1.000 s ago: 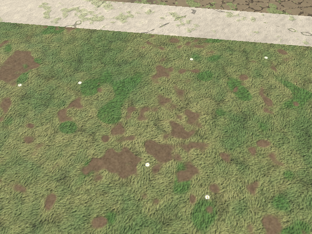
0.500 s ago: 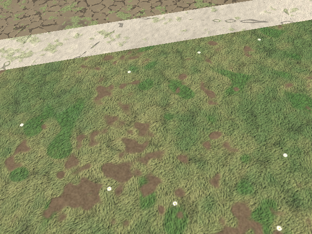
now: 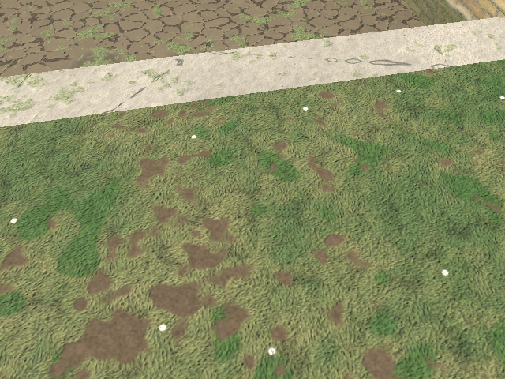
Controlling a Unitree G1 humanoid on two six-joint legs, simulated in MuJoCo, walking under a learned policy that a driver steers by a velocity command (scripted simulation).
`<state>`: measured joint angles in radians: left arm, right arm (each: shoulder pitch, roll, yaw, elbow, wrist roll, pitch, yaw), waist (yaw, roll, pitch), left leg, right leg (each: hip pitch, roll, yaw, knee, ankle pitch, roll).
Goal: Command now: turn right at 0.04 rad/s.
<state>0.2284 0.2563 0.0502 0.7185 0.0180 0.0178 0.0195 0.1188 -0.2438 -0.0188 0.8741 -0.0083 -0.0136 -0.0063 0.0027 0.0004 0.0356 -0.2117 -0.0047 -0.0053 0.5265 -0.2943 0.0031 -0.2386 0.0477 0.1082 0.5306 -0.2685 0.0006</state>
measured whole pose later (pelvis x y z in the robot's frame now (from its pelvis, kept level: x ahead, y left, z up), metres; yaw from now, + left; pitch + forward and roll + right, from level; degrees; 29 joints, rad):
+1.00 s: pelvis +0.36 +0.04 +0.01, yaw +0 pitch +1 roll +1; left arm 0.18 0.28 0.05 0.76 0.00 -0.03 0.04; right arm 0.21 -0.25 -0.03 0.94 -0.02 -0.08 0.03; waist -0.04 -0.05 0.06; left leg -0.22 -0.08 0.06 0.32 -0.12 0.08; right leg -0.56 -0.09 0.05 0.85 -0.24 0.04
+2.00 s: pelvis +0.43 +0.02 +0.00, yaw +0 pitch -2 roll +0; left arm 0.13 0.23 0.04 1.09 0.00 0.02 0.04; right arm 0.24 -0.22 0.00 1.09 -0.01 0.00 -0.02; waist 0.00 0.00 0.04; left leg -0.11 -0.01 0.04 0.46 -0.32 0.03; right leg -0.24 -0.01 0.02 0.46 -0.19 0.02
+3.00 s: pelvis +0.81 +0.01 +0.00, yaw +0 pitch +1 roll +0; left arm 0.31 0.25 0.04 1.05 -0.03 -0.11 0.00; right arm 0.13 -0.24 -0.06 0.92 0.01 -0.10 0.04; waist 0.01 -0.02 0.06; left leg -0.38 -0.03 0.08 0.51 -0.14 0.07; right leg -0.33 -0.04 0.04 1.22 -0.39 -0.05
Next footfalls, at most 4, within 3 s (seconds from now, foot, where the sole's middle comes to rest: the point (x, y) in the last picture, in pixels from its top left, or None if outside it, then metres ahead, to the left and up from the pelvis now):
0.72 left None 0.43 0.12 -0.77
1.14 right None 0.51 -0.12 -0.77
2.38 right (318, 358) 0.57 -0.14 -0.77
2.88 left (234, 244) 0.93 0.10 -0.77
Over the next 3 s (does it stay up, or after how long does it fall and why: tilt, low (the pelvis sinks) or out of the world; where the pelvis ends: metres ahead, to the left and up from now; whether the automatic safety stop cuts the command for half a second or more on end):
stays up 0.81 0.01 0.00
